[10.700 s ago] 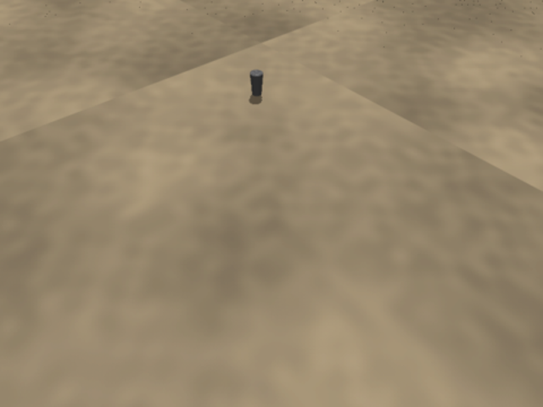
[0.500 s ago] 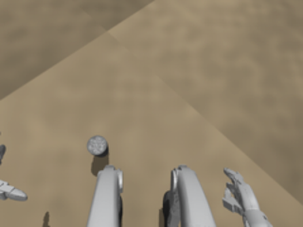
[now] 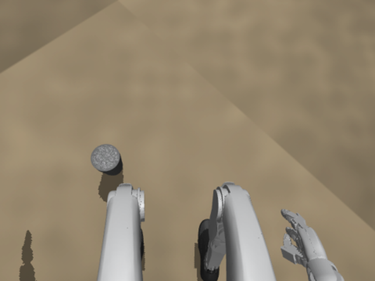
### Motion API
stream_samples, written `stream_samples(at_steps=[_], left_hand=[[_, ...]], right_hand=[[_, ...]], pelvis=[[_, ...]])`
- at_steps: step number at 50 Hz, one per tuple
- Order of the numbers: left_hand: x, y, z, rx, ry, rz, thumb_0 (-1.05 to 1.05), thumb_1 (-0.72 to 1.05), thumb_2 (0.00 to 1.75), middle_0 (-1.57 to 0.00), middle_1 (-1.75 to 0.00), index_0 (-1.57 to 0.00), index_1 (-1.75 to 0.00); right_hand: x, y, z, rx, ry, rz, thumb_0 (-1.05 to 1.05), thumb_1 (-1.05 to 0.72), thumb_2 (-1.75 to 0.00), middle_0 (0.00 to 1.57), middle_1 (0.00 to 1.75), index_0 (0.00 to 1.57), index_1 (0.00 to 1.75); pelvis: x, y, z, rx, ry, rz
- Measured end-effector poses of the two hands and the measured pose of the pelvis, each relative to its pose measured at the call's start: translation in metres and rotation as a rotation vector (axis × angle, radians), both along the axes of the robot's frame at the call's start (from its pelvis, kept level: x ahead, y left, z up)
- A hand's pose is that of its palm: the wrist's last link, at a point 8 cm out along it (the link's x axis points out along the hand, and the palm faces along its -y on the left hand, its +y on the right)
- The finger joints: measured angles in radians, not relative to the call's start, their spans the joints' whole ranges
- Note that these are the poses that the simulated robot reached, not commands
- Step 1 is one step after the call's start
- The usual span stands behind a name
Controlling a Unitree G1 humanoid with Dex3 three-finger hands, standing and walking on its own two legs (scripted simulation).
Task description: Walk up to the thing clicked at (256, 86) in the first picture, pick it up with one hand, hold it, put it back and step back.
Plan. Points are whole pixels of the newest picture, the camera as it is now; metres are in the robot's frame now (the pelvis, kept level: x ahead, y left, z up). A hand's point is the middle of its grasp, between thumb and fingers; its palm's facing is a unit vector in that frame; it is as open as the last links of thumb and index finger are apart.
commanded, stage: go down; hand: left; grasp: from the side
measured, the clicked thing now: (109, 162) +0.41 +0.23 -0.39
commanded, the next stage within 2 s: approach in 1.22 s
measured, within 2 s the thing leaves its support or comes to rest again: neither
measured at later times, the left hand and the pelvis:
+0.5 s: hand out of the picture +0.33 +0.41 -0.06, palm faces +0.19 -0.97 -0.15, open 17.3 cm; pelvis -0.01 +0.01 -0.05, yaw -1 degrees
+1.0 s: hand out of the picture +0.34 +0.42 -0.07, palm faces +0.20 -0.97 -0.13, open 17.4 cm; pelvis -0.01 +0.00 -0.07, yaw -1 degrees
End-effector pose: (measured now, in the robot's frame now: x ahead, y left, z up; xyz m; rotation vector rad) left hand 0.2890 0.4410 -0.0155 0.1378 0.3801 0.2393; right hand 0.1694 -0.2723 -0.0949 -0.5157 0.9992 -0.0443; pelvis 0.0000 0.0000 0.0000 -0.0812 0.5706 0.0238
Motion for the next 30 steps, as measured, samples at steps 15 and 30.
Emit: stream_samples(at_steps=[15, 30], left_hand=[[0.009, 0.013, -0.022, -0.012, -0.065, -0.026, -0.01, -0.51, 0.07, -0.06, -0.08, -0.05, -0.08], [0.016, 0.019, -0.033, -0.015, -0.104, -0.028, -0.01, -0.51, 0.08, -0.05, -0.07, -0.04, -0.08]], right_hand=[[-0.010, 0.005, -0.033, -0.013, 0.023, 0.022, 0.01, -0.91, -0.91, 0.20, 0.30, 0.20, 0.30], [-0.027, 0.005, -0.054, -0.014, 0.068, 0.024, 0.01, -0.92, -0.91, 0.20, 0.30, 0.20, 0.30]], pelvis=[[-0.007, 0.005, -0.033, -0.016, -0.009, -0.003], [-0.012, 0.005, -0.054, -0.020, -0.018, -0.006]])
